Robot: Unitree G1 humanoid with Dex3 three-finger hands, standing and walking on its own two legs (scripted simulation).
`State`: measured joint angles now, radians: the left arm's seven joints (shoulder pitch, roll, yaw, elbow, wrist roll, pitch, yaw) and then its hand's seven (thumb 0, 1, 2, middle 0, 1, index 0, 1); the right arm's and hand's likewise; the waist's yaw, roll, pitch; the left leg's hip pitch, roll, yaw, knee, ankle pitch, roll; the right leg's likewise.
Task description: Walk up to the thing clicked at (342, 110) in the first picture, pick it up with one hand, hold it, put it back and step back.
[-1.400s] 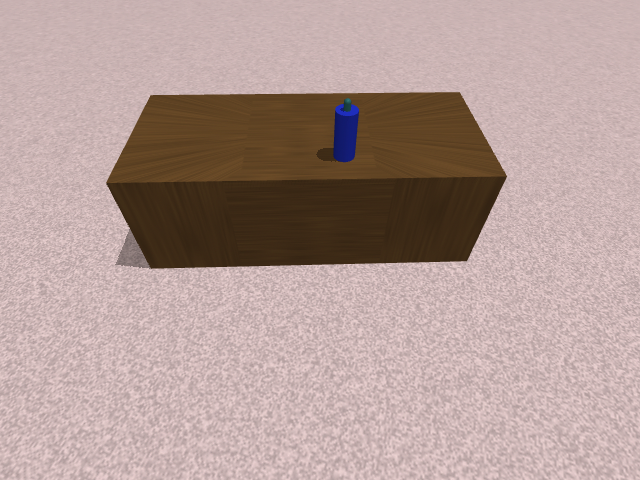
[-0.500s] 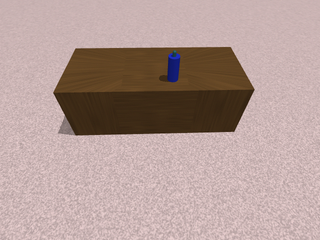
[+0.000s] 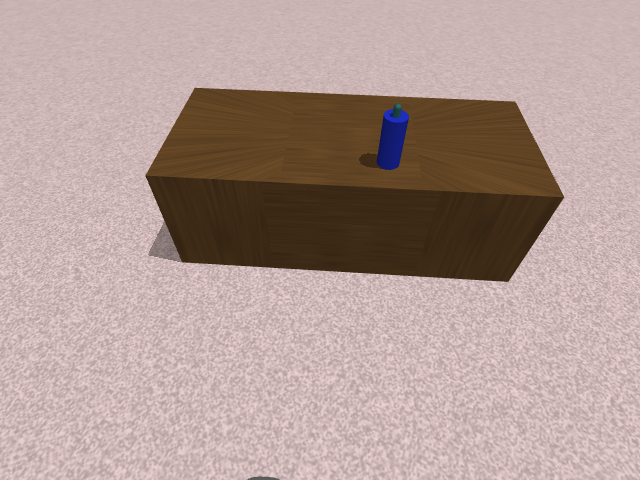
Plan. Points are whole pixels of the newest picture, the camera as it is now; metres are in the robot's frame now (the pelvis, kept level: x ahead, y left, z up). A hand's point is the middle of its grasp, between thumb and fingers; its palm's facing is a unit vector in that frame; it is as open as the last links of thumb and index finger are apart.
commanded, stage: walk up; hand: right
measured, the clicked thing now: (392, 135) +1.10 -0.16 -0.22
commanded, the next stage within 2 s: none
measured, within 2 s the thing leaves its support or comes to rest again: neither
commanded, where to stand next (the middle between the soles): +0.67 +0.05 m, yaw +0 degrees
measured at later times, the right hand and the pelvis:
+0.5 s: hand (483, 447) +0.21 -0.22 -0.14, palm faces +0.01 +0.94 -0.33, open 7.4 cm; pelvis +0.19 +0.05 +0.00, yaw +0 degrees
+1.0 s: hand (459, 291) +0.48 -0.23 -0.14, palm faces -0.09 +0.92 -0.38, open 7.4 cm; pelvis +0.39 +0.05 -0.01, yaw +1 degrees
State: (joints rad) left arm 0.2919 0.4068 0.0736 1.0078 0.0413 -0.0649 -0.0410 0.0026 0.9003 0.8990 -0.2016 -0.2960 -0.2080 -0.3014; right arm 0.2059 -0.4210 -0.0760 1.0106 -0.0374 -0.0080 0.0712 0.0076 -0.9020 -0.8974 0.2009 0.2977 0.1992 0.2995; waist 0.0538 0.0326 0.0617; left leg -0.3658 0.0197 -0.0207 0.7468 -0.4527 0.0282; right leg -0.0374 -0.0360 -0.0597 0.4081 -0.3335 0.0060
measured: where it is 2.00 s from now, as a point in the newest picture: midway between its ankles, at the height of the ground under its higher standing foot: (316, 351)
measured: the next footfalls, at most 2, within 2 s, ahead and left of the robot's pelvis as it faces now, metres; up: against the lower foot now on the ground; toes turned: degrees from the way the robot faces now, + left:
left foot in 0.08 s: +0.16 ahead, +0.15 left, +0.00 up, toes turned +3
right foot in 0.58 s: +0.38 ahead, -0.09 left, +0.00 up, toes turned -4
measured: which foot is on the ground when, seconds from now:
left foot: up 0.00-0.06, down 0.08-0.62, up 0.64-1.00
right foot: down 0.00-0.12, up 0.14-0.56, down 0.58-1.00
